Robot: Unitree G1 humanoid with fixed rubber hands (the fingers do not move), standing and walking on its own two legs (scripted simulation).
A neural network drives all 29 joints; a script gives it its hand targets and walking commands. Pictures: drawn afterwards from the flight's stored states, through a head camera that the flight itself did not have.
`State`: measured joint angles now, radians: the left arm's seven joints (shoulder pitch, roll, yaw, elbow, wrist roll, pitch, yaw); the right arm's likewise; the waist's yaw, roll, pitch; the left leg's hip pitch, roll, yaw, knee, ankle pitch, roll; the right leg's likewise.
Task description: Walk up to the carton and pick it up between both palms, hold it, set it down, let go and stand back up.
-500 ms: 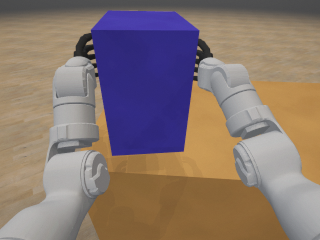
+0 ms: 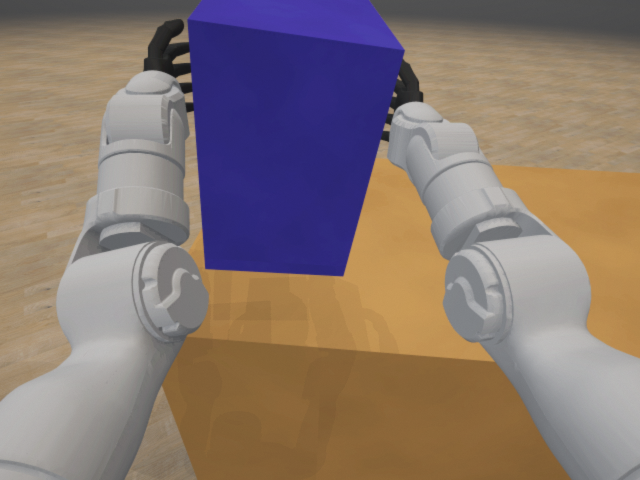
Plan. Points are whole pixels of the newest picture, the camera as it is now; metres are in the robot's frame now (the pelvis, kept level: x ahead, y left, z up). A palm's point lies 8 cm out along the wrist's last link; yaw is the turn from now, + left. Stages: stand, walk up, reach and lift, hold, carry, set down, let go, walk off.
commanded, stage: set down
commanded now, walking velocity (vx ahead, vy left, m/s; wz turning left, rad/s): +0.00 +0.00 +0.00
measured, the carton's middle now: (285, 127) +0.45 +0.01 +0.29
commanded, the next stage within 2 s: none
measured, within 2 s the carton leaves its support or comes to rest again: neither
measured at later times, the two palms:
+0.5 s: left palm (188, 151) +0.43 +0.13 +0.27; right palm (395, 174) +0.41 -0.13 +0.24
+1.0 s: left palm (193, 173) +0.45 +0.14 +0.23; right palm (389, 190) +0.42 -0.13 +0.21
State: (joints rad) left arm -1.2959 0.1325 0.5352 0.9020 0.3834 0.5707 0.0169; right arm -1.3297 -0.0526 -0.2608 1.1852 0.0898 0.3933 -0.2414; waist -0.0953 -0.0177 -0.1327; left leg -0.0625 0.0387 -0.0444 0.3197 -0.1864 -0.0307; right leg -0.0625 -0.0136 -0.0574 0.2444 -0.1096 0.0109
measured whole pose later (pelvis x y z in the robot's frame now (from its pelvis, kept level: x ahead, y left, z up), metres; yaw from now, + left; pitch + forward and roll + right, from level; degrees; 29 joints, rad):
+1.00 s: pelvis +0.01 +0.01 +0.00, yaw +0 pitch -1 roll -2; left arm -1.10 0.08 0.38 0.96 0.24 0.32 0.11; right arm -1.09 -0.02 -0.28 1.15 0.05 0.17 -0.21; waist -0.07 -0.03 -0.08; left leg -0.12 0.05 -0.04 0.35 -0.21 -0.03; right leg -0.09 -0.01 -0.05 0.21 -0.10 0.02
